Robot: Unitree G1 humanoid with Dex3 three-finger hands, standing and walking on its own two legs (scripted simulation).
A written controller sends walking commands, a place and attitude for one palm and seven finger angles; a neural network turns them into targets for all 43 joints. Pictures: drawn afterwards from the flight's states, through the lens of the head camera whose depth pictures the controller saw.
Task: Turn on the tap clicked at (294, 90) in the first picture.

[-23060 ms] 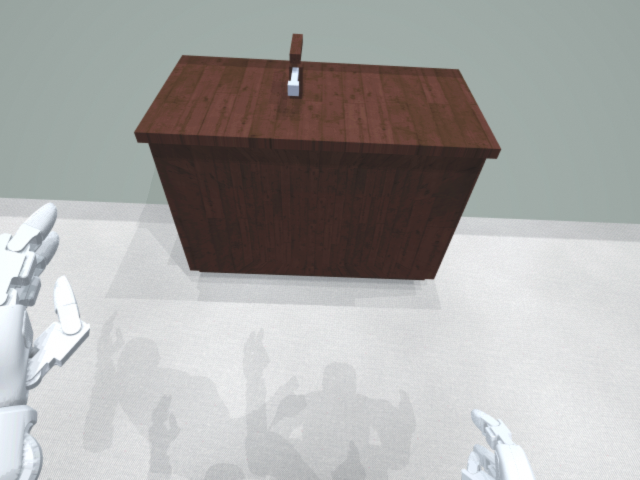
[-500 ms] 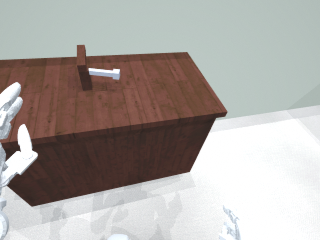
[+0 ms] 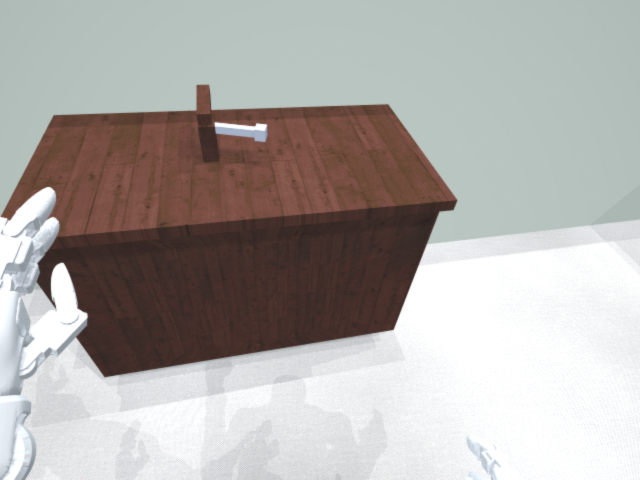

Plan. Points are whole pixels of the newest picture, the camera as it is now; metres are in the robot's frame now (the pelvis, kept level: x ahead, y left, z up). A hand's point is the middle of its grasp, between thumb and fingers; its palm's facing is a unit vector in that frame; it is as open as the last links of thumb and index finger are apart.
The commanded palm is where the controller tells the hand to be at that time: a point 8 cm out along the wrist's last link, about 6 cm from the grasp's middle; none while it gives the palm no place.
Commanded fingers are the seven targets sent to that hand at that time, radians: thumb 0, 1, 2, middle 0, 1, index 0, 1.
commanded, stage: stop stepping back and stand still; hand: left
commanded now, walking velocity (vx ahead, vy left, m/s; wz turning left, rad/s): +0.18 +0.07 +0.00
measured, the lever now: (260, 132) +0.80 +0.18 +0.02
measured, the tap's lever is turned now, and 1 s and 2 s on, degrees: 73 73 73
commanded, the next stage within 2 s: stand and check the lever's angle in 0.54 s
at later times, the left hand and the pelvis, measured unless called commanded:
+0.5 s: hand (115, 347) +0.18 +0.19 +0.18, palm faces +0.36 -0.86 -0.37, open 7.4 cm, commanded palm +0.13 +0.25 +0.19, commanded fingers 0.00 0.90 0.90 -0.20 -0.30 -0.20 -0.30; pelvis -0.03 -0.03 +0.00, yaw +1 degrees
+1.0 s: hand (77, 316) +0.21 +0.24 +0.17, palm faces +0.43 -0.83 -0.36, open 7.4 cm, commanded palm +0.16 +0.27 +0.19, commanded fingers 0.00 0.90 0.90 -0.20 -0.30 -0.20 -0.30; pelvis +0.01 -0.01 +0.01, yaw +2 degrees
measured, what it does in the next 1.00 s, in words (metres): steps on the spot: left foot, then right foot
